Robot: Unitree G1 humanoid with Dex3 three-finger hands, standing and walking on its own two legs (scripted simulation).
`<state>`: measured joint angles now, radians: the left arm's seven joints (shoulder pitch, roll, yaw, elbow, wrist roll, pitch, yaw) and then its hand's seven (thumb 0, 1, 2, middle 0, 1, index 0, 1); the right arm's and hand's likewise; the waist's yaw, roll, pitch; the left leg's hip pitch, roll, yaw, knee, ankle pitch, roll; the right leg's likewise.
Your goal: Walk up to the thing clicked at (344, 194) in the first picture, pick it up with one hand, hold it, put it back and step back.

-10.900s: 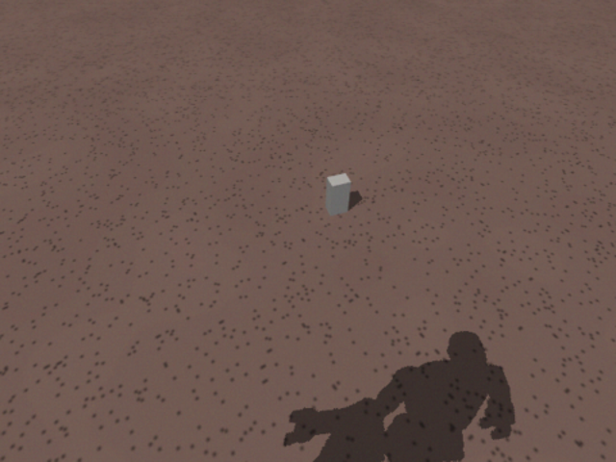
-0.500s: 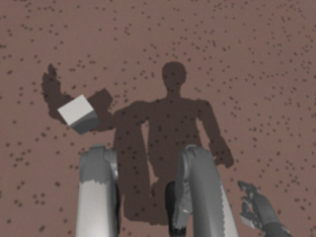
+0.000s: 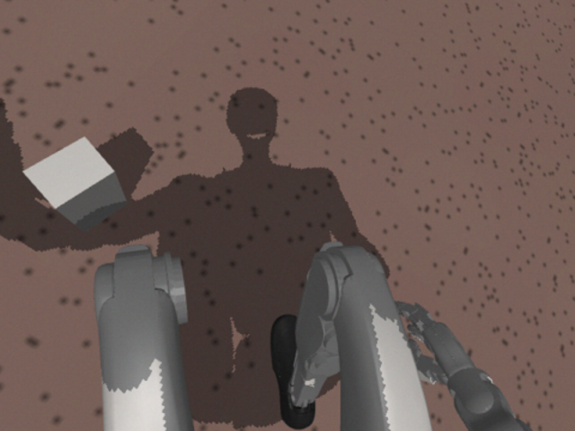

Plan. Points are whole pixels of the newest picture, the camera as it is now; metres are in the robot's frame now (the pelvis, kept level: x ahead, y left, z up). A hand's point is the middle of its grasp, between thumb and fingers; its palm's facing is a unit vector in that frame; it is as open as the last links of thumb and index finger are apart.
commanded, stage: approach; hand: left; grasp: from the side
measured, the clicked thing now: (84, 190) +0.43 +0.28 -0.24
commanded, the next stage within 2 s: close in in 0.06 s
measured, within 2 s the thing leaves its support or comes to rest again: neither
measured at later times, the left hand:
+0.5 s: hand (25, 213) +0.37 +0.33 -0.18, palm faces +0.28 -0.96 +0.04, open 17.6 cm
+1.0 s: hand (61, 214) +0.38 +0.29 -0.20, palm faces +0.27 -0.96 +0.03, open 17.7 cm
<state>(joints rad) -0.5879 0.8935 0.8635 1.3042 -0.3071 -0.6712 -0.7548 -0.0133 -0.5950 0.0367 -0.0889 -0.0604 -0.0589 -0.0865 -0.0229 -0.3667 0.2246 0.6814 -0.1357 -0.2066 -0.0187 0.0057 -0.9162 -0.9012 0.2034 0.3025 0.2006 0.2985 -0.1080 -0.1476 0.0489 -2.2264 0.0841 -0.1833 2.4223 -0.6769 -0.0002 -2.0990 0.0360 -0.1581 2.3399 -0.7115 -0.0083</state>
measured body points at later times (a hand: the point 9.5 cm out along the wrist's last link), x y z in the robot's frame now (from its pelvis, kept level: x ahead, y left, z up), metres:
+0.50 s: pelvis +0.00 +0.01 -0.05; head +0.21 +0.15 +0.32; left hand +0.35 +0.38 -0.18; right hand +0.19 -0.24 -0.11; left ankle +0.09 +0.13 -0.30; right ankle +0.10 -0.11 -0.30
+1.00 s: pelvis -0.01 +0.01 -0.06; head +0.20 +0.17 +0.31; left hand +0.36 +0.34 -0.20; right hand +0.17 -0.24 -0.10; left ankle +0.09 +0.13 -0.30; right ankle +0.10 -0.11 -0.30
